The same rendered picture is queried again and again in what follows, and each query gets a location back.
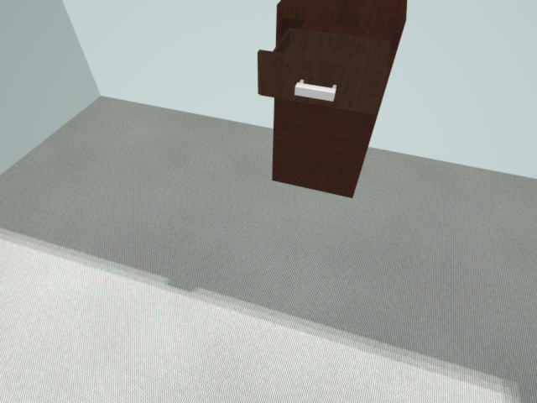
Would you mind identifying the handle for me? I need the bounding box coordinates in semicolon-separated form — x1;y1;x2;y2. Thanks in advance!
295;80;336;102

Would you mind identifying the drawer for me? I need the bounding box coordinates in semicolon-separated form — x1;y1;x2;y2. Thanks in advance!
258;28;390;115

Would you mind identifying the cabinet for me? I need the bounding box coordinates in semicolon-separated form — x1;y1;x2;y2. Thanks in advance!
272;0;407;198

